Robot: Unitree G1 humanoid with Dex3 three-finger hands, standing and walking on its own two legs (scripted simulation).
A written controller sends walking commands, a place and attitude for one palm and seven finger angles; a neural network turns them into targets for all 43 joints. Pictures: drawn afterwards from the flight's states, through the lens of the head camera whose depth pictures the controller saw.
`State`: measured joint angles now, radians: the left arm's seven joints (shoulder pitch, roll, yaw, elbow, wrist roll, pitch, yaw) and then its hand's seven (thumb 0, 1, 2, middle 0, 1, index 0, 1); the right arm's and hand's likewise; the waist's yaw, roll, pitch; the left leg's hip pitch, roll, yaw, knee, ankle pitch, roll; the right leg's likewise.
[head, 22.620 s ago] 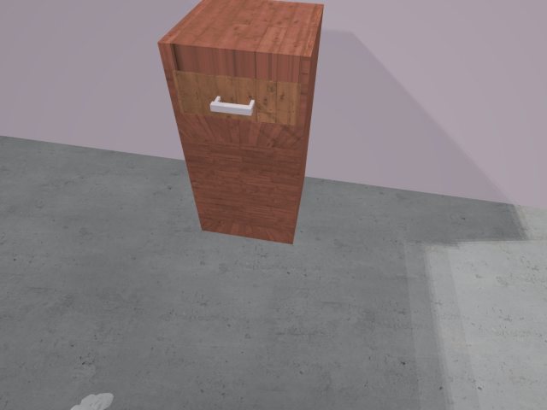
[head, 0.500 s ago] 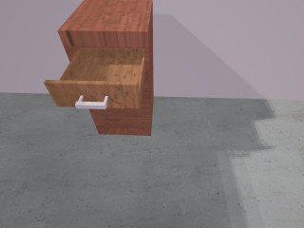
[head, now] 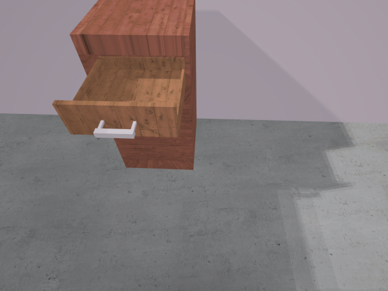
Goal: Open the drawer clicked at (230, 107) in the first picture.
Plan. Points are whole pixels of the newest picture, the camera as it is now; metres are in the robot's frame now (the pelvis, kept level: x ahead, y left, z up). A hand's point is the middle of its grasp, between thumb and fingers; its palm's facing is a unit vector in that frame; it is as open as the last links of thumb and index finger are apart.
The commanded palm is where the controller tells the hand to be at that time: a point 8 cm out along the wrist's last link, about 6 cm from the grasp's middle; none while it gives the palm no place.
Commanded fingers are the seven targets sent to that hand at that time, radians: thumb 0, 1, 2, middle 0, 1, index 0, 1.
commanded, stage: look to check the result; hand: left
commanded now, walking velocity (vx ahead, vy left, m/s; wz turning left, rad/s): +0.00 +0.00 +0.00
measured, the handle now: (116, 128) +0.58 +0.29 -0.07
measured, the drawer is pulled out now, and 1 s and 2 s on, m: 0.29 0.29 0.29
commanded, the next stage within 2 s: stand and wait in 0.30 s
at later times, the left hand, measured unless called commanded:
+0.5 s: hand out of the picture +0.08 +0.21 -0.16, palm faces -0.02 -0.95 -0.31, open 7.3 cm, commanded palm none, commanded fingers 0.00 0.90 0.90 -0.20 -0.30 -0.20 -0.30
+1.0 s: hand out of the picture +0.11 +0.23 -0.15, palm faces -0.03 -0.94 -0.35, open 7.3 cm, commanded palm none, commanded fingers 0.00 0.90 0.90 -0.20 -0.30 -0.20 -0.30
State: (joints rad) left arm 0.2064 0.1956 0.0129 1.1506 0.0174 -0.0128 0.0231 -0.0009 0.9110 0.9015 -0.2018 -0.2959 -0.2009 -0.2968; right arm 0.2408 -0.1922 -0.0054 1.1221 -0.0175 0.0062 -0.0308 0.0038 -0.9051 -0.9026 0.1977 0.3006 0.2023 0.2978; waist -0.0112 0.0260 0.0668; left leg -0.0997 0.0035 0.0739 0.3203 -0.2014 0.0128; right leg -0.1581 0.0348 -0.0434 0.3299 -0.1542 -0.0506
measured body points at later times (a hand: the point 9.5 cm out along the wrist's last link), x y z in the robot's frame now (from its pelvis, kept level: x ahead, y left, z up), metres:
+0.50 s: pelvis +0.01 -0.01 +0.00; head +0.04 -0.02 +0.45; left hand +0.08 +0.26 -0.14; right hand +0.05 -0.27 -0.16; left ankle -0.02 +0.11 -0.75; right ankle +0.02 -0.08 -0.75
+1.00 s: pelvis +0.02 -0.01 +0.00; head +0.05 -0.03 +0.45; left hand +0.12 +0.28 -0.13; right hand +0.08 -0.30 -0.15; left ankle -0.02 +0.11 -0.75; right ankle +0.02 -0.08 -0.75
